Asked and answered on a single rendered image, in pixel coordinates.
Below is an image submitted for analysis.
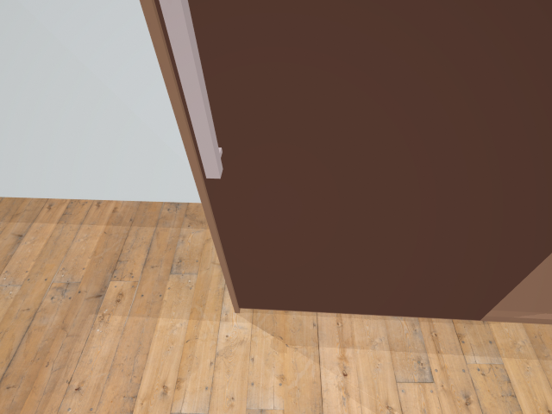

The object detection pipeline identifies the wardrobe door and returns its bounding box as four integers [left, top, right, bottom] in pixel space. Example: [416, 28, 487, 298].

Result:
[491, 254, 552, 313]
[154, 0, 552, 320]

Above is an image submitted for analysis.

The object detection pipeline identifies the handle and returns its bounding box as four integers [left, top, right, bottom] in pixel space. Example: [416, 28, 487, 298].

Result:
[159, 0, 223, 179]

